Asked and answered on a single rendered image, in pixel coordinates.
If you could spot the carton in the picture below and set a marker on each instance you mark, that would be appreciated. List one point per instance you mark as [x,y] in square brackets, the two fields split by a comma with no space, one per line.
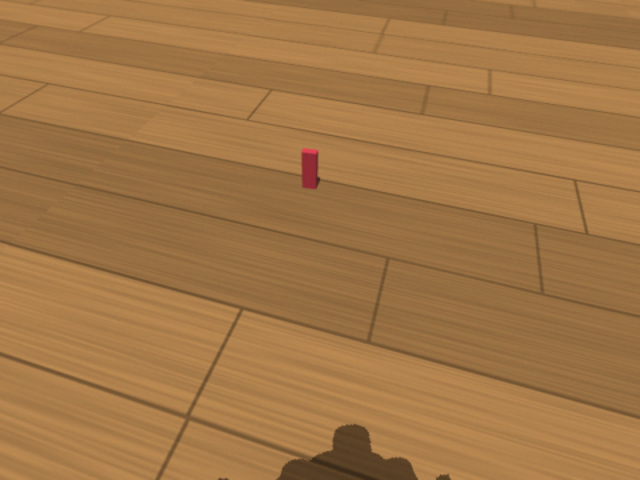
[309,168]

